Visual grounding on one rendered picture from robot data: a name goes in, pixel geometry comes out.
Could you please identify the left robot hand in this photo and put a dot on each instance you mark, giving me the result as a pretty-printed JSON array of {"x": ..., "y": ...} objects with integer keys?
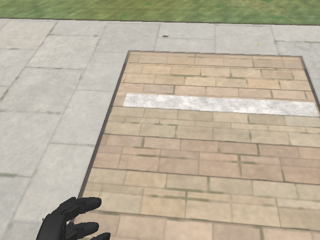
[{"x": 55, "y": 227}]

